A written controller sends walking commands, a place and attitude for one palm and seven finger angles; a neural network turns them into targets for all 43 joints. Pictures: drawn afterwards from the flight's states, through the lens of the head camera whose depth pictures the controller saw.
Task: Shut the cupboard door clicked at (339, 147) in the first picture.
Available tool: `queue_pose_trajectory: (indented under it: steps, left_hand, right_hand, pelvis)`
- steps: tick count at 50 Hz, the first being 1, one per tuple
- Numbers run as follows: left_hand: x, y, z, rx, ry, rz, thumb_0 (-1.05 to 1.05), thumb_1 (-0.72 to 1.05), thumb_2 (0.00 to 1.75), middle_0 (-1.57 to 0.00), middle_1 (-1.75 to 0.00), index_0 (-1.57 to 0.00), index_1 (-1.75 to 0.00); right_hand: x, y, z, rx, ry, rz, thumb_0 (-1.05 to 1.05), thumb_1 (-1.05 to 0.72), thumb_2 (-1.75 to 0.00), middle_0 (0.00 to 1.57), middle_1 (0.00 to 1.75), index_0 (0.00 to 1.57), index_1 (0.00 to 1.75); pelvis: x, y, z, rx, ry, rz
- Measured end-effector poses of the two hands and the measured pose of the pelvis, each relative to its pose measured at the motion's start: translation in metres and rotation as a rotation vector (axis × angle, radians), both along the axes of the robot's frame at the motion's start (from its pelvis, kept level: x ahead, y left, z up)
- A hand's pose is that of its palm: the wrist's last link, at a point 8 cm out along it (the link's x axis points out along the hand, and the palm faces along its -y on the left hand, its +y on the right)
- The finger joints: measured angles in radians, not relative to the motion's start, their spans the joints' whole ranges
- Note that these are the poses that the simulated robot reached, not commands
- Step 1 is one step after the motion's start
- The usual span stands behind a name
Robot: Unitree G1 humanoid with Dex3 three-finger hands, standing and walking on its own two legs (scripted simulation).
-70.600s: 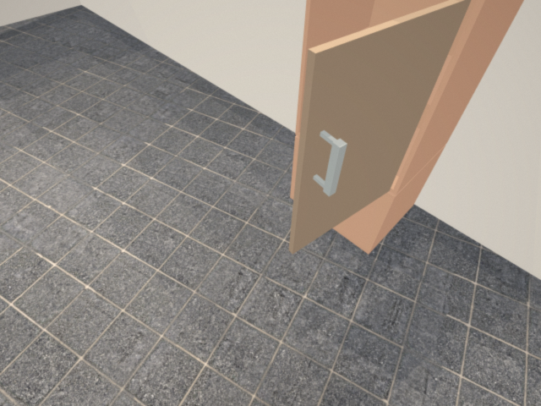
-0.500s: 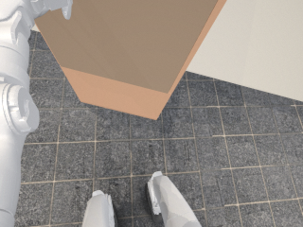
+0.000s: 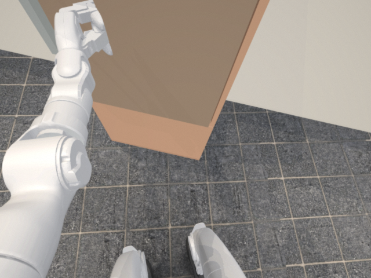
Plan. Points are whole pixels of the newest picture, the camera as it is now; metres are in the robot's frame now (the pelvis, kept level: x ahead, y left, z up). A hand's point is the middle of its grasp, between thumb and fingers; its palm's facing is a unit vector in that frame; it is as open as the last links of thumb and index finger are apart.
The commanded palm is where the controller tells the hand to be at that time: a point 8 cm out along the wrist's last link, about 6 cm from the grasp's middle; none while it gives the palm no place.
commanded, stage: pull the fist back off the door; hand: left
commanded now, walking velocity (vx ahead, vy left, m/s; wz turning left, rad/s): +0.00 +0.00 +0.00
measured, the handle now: (47, 17) +0.66 +0.15 +0.10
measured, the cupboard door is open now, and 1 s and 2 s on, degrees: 0 0 0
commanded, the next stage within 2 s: draw the hand back to the body in 0.40 s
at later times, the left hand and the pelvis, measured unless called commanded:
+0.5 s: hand (107, 63) +0.52 +0.05 +0.10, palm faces -0.07 -1.00 -0.06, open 3.1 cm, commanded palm +0.50 +0.10 +0.10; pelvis +0.01 -0.01 +0.02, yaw +2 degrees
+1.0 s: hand (39, 110) +0.39 +0.13 +0.17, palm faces -0.06 -1.00 -0.04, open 3.1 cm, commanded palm +0.35 +0.19 +0.17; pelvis +0.02 -0.01 +0.06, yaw +2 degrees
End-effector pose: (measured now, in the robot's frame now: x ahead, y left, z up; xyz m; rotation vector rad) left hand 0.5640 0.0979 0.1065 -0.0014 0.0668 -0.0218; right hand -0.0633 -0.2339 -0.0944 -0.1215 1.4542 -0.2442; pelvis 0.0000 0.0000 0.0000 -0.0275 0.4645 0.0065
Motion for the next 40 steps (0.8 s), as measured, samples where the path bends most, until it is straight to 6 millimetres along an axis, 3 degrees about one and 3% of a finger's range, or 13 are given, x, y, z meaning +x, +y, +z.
queue_pose_trajectory:
  steps: [4,8,13,17,23,28,33,40]
  left_hand:
    - [-0.014,0.011,0.007,0.043,-0.07,0.012,0.02,0.9,0.9,-1.3,-1.5,-1.3,-1.5]
    - [-0.031,0.016,-0.001,0.06,-0.053,-0.016,0.02,0.9,0.9,-1.3,-1.5,-1.3,-1.5]
    - [-0.051,0.017,-0.017,0.006,-0.014,-0.018,0.02,0.9,0.9,-1.3,-1.5,-1.3,-1.5]
    - [-0.062,0.014,-0.013,0.003,-0.08,-0.022,0.02,0.91,0.9,-1.3,-1.5,-1.3,-1.5]
    - [-0.065,0.005,-0.001,0.062,-0.102,-0.053,0.02,0.9,0.9,-1.3,-1.5,-1.3,-1.5]
    - [-0.059,0.004,-0.006,0.033,-0.024,-0.021,0.02,0.9,0.9,-1.3,-1.5,-1.3,-1.5]
    - [-0.069,0.024,0.004,0.012,-0.104,0.022,0.02,0.9,0.9,-1.3,-1.5,-1.3,-1.5]
    - [-0.122,0.067,0.022,0.067,-0.079,0.013,0.02,0.9,0.9,-1.3,-1.5,-1.3,-1.5]
  right_hand:
    - [0.006,-0.005,0.003,0.011,-0.006,0.013,0.01,-0.91,-0.9,0.2,0.3,0.2,0.3]
    - [0.02,-0.013,0.004,0.01,-0.012,0.036,0.01,-0.91,-0.9,0.2,0.3,0.2,0.3]
    - [0.051,-0.027,0.008,-0.031,-0.068,0.068,0.01,-0.91,-0.9,0.2,0.3,0.2,0.3]
    - [0.078,-0.034,0.008,-0.058,-0.135,0.095,0.01,-0.91,-0.9,0.2,0.3,0.2,0.3]
    - [0.109,-0.034,0.001,-0.048,-0.201,0.114,0.01,-0.91,-0.9,0.2,0.3,0.19,0.3]
    - [0.117,-0.028,-0.001,-0.031,-0.224,0.11,0.01,-0.91,-0.9,0.2,0.3,0.2,0.3]
    - [0.113,-0.022,0.002,-0.008,-0.231,0.077,0.01,-0.91,-0.9,0.2,0.3,0.2,0.3]
    - [0.123,-0.019,0.016,0.032,-0.259,0.055,0.01,-0.91,-0.9,0.2,0.3,0.2,0.3]
  pelvis:
    - [0.005,-0.002,0.006,0.009,-0.023,-0.005]
    - [0.008,-0.003,0.01,0.011,-0.048,0.005]
    - [0.011,-0.005,0.015,0.011,-0.071,0.016]
    - [0.013,-0.005,0.015,0.014,-0.082,0.02]
    - [0.015,-0.005,0.015,0.018,-0.099,0.028]
    - [0.014,-0.007,0.016,0.025,-0.101,0.024]
    - [0.018,-0.009,0.022,0.036,-0.11,-0.006]
    - [0.028,-0.01,0.042,0.033,-0.199,-0.011]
